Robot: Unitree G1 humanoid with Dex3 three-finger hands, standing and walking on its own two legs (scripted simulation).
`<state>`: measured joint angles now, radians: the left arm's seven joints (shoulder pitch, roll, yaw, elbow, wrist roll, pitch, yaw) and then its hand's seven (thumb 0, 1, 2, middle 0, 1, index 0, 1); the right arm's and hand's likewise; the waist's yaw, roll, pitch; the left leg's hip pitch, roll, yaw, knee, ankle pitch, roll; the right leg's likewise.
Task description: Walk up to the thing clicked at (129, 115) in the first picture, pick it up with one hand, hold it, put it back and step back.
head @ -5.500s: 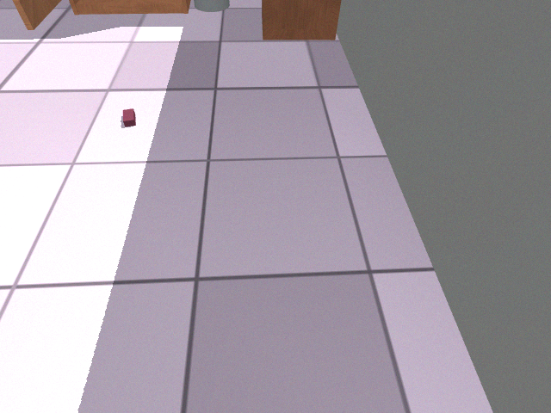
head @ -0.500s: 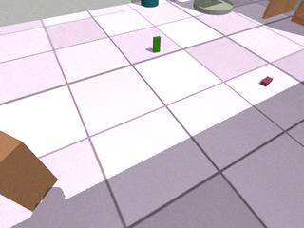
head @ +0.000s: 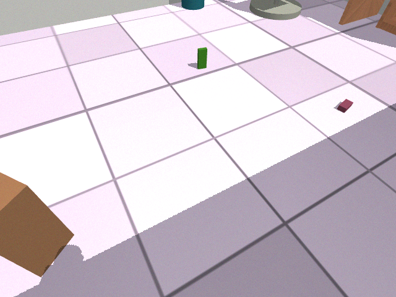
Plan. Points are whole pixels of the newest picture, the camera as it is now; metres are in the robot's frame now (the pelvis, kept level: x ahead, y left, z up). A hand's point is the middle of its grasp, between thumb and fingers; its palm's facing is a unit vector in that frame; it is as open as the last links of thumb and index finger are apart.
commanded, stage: stand
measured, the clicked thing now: (345, 105) +1.62 -1.15 -0.76
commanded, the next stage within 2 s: walk up in 0.48 s
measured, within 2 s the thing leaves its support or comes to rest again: neither
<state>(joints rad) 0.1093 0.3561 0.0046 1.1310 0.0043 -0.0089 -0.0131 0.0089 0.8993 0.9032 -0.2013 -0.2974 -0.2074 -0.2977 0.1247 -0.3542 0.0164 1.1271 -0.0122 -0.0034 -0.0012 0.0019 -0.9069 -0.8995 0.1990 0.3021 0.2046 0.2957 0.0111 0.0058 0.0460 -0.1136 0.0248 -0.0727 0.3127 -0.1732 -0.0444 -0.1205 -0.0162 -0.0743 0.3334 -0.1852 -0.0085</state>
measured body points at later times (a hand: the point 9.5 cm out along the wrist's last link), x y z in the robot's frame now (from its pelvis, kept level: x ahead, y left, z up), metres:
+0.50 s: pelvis +0.01 +0.00 +0.00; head +0.02 +0.00 +0.45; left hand +0.08 +0.30 -0.13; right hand +0.08 -0.30 -0.14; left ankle +0.00 +0.15 -0.75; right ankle +0.00 -0.11 -0.75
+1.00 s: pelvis +0.16 +0.01 -0.02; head +0.19 +0.01 +0.43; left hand +0.28 +0.31 -0.14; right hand +0.13 -0.33 -0.13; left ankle +0.03 +0.14 -0.75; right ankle +0.29 -0.14 -0.73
